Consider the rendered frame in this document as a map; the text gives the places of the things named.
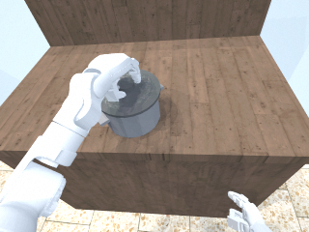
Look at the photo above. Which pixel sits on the left robot forearm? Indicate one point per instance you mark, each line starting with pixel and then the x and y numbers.
pixel 79 112

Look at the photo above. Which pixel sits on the knob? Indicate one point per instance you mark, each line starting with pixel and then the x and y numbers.
pixel 126 85

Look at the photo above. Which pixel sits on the pot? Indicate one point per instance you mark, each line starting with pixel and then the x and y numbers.
pixel 134 126

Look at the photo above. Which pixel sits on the left robot upper arm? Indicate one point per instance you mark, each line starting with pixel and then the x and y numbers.
pixel 35 194

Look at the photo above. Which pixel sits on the robot left hand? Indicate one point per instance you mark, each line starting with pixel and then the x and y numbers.
pixel 117 64

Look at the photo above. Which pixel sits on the robot right hand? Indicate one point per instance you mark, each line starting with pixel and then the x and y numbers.
pixel 250 215

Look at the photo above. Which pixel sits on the table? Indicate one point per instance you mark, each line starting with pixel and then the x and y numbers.
pixel 229 120

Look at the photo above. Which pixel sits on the lid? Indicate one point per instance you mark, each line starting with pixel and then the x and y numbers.
pixel 141 99

